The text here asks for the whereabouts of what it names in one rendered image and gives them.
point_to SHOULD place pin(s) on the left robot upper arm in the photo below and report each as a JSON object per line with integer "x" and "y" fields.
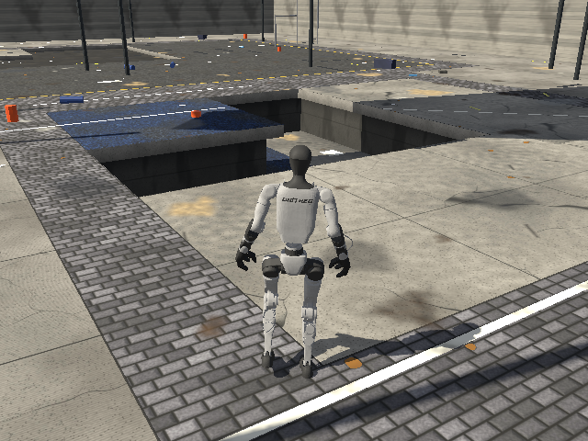
{"x": 262, "y": 207}

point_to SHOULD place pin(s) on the left robot forearm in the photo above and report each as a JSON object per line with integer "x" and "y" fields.
{"x": 248, "y": 239}

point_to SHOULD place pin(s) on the right robot forearm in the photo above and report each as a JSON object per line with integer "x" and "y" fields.
{"x": 339, "y": 245}

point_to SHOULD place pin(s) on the right robot upper arm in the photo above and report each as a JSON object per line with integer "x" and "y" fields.
{"x": 330, "y": 210}

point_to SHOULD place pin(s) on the left robot hand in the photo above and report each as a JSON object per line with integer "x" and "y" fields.
{"x": 241, "y": 256}

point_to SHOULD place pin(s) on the right robot hand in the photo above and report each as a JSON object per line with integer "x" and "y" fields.
{"x": 341, "y": 263}

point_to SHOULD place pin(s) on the robot right foot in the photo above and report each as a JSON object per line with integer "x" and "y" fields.
{"x": 306, "y": 370}

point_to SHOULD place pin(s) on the humanoid robot head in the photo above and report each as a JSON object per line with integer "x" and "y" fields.
{"x": 299, "y": 159}

